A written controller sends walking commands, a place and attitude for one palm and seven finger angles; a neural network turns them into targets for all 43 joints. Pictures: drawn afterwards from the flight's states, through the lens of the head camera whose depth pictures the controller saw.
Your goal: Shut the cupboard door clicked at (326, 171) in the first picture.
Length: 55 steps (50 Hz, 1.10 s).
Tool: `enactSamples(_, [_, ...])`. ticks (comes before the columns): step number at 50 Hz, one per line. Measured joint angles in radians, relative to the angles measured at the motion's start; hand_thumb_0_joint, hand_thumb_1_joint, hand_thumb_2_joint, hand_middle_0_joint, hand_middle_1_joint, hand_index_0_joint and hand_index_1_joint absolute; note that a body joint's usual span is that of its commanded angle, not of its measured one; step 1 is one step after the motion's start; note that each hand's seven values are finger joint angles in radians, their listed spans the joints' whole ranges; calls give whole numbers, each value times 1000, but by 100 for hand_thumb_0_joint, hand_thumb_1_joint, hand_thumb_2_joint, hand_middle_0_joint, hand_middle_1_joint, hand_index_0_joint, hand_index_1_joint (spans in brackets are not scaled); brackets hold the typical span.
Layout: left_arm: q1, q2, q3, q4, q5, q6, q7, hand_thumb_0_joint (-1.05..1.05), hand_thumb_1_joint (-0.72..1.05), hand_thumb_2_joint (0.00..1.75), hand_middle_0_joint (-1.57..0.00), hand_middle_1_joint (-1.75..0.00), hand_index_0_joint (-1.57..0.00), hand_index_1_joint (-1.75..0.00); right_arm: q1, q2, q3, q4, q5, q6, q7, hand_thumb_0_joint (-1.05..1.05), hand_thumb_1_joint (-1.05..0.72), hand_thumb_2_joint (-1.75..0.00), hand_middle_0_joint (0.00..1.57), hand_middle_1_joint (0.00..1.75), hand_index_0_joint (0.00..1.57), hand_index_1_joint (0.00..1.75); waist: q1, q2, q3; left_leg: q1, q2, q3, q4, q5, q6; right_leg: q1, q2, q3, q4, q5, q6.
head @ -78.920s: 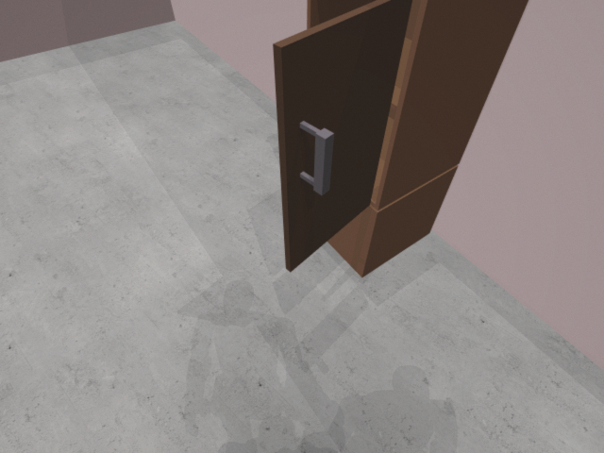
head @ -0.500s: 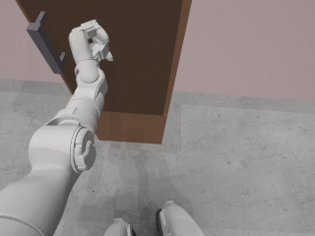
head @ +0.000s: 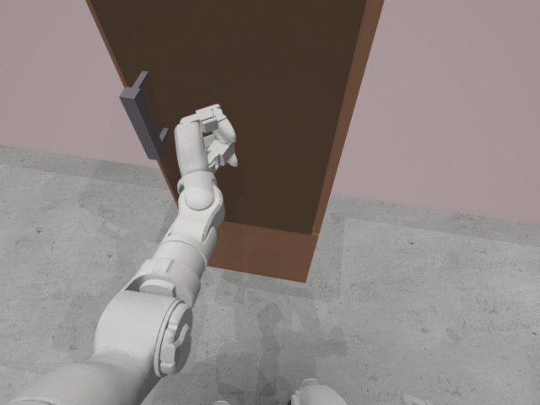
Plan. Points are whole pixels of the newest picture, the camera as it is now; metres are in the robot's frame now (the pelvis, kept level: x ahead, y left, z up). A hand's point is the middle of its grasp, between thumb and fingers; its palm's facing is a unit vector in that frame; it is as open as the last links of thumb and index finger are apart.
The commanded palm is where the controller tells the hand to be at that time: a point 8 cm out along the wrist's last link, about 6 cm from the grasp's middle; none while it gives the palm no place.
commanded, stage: draw the hand back to the body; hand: left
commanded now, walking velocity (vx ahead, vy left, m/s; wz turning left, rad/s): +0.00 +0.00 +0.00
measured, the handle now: (150, 117) +0.56 +0.17 +0.08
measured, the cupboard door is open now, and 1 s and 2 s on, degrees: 0 0 0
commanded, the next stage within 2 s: step back with the hand held close in 1.50 s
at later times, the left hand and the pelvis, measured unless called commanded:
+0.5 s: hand (142, 217) +0.33 +0.13 +0.14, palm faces +0.10 -0.99 -0.10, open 3.0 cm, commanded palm +0.29 +0.19 +0.15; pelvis -0.01 +0.00 +0.04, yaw +0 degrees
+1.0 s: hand out of the picture +0.22 +0.27 +0.19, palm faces +0.37 -0.86 -0.35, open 5.1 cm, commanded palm +0.16 +0.31 +0.21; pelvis +0.00 +0.03 +0.05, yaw +2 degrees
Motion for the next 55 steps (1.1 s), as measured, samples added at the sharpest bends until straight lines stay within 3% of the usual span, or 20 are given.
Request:
enactSamples(6, [208,6,29,-202,-46,50,-53,1,90,90,-130,-150,-130,-150,35,6,8,-51,25,28,-14,1,-91,-90,20,30,20,30,38,11,-8,103,9,24,-80,19,-2,88,12,27,-61,18,-2])
enactSamples(12, [438,42,-37,-467,-86,91,-129,1,90,90,-130,-150,-130,-150,44,-3,9,-51,59,32,-36,1,-91,-90,20,30,20,30,79,9,25,218,10,6,-137,39,-5,210,13,13,-122,33,-5])
enactSamples(22, [617,63,-107,-717,-163,269,-248,1,90,90,-128,-148,-128,-148,-66,-33,27,-54,109,5,-104,2,-91,-90,20,30,20,30,117,14,58,370,-1,-12,-223,90,1,376,0,-1,-221,81,3])
enactSamples(28, [758,167,-118,-842,-112,295,-299,1,90,90,-118,-137,-118,-137,-140,-1,52,-79,116,22,-133,2,-91,-90,20,30,20,30,109,5,90,484,-9,-8,-320,137,7,485,-7,9,-303,119,11])
enactSamples(33, [879,219,-92,-966,-105,308,-314,1,89,90,-106,-124,-106,-124,-145,6,68,-90,113,18,-140,2,-90,-90,20,30,20,30,135,16,116,559,-14,-15,-379,163,14,568,-12,5,-374,147,18])
enactSamples(42, [1052,242,-41,-1166,-94,319,-312,1,89,90,-83,-98,-82,-98,-127,9,85,-53,95,-12,-137,2,-90,-90,20,30,20,30,170,35,146,628,-33,-26,-451,193,32,642,-32,-2,-444,171,37])
enactSamples(55, [1287,319,177,-1372,-106,314,-303,1,89,90,-47,-59,-47,-59,-99,6,57,-17,86,-48,-124,2,-90,-90,20,30,20,30,178,48,124,647,-35,-27,-458,177,39,669,-33,-1,-467,163,49])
